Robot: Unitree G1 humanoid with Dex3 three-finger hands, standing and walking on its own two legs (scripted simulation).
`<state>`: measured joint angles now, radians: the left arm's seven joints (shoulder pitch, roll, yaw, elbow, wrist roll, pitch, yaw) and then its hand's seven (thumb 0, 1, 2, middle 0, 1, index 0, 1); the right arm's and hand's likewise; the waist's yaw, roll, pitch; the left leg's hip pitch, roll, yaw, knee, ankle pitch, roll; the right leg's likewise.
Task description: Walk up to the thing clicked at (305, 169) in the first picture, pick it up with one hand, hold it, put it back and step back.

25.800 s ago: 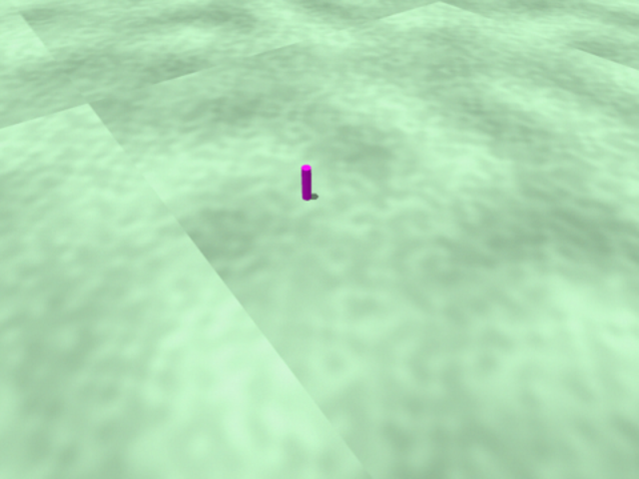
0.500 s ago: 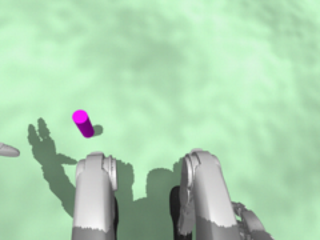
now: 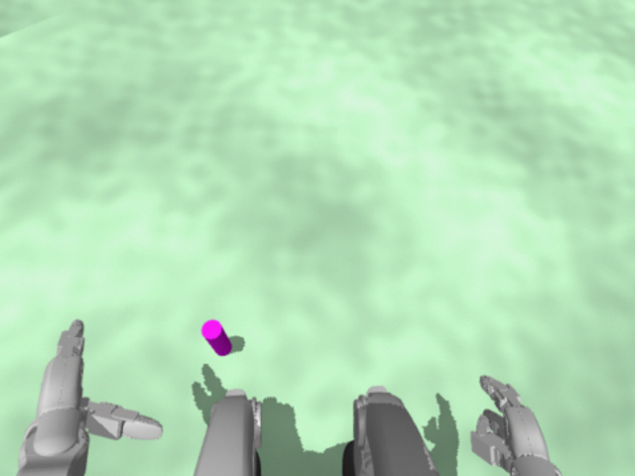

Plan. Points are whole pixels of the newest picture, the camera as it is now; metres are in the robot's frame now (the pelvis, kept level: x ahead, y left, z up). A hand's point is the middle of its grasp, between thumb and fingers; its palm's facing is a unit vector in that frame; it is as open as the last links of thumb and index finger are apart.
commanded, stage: home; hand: left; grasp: from the side
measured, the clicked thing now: (218, 339) +0.42 +0.21 -0.51
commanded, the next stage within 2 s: none
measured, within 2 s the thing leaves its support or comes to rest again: neither
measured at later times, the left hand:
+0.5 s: hand (101, 413) +0.22 +0.19 +0.07, palm faces +0.13 -0.95 -0.29, open 17.5 cm
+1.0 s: hand (105, 443) +0.19 +0.19 +0.07, palm faces +0.12 -0.95 -0.28, open 17.6 cm
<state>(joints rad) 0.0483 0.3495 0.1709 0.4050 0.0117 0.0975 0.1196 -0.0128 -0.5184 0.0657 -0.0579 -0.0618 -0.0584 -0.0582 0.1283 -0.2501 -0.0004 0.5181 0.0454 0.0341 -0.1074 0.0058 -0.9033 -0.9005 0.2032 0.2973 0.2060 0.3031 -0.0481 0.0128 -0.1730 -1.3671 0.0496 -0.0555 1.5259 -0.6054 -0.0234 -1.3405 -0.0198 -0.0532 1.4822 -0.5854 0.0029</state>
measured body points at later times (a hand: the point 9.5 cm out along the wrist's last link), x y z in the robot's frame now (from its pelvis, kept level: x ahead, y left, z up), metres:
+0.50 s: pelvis +0.05 +0.01 +0.12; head +0.07 +0.01 +0.57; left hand +0.21 +0.24 +0.09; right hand +0.22 -0.22 +0.05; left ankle +0.05 +0.13 -0.57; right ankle +0.06 -0.13 -0.57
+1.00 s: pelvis +0.03 +0.00 +0.12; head +0.05 +0.01 +0.57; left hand +0.18 +0.24 +0.09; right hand +0.19 -0.23 +0.05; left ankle +0.05 +0.13 -0.57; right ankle +0.06 -0.13 -0.57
